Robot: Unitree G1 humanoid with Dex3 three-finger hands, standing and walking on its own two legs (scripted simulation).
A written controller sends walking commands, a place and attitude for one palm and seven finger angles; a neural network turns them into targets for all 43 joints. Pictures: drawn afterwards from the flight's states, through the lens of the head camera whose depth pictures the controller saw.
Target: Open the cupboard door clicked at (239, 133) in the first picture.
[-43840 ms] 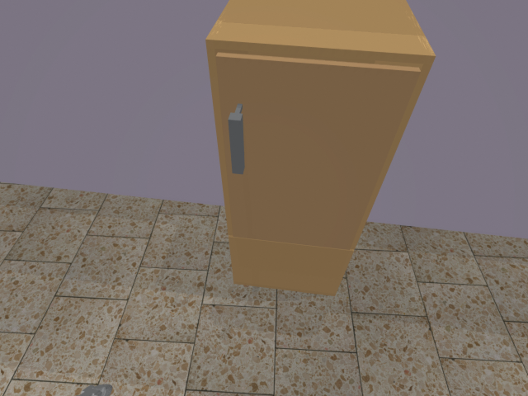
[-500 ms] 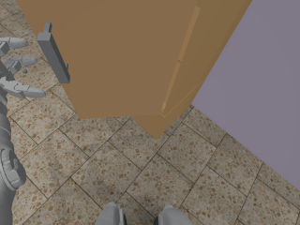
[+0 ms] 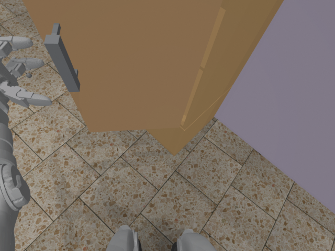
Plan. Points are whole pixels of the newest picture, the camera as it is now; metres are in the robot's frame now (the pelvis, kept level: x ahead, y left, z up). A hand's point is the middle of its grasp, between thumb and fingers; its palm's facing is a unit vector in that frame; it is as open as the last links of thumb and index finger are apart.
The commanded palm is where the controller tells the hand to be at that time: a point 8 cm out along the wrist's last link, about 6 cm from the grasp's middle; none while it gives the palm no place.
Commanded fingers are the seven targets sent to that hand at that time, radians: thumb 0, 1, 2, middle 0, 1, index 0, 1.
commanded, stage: move the hooked fingers beside the handle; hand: left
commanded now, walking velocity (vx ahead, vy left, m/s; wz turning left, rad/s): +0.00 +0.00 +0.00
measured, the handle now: (66, 60) +0.53 +0.21 +0.09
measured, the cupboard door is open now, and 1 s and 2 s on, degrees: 50 50 50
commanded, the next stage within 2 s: slide the fingers in behind the handle in 0.30 s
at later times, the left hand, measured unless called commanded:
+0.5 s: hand (30, 79) +0.47 +0.27 +0.09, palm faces +0.06 -1.00 +0.01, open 14.0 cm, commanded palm +0.46 +0.31 +0.09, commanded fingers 0.00 -0.50 0.30 -0.30 -1.20 -0.30 -1.20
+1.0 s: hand (49, 79) +0.47 +0.23 +0.10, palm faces +0.05 -1.00 +0.00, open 14.0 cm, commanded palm +0.45 +0.28 +0.09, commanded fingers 0.00 -0.50 0.30 -0.30 -1.20 -0.30 -1.20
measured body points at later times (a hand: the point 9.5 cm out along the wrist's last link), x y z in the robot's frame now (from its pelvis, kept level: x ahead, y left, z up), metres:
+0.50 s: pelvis +0.00 +0.00 +0.00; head +0.11 +0.03 +0.44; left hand +0.46 +0.33 +0.10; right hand +0.02 -0.28 -0.10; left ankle +0.02 +0.08 -0.68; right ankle -0.01 -0.13 -0.68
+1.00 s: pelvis +0.00 +0.00 +0.00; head +0.10 +0.02 +0.44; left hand +0.46 +0.29 +0.10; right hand +0.02 -0.27 -0.11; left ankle +0.02 +0.08 -0.68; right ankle -0.01 -0.13 -0.68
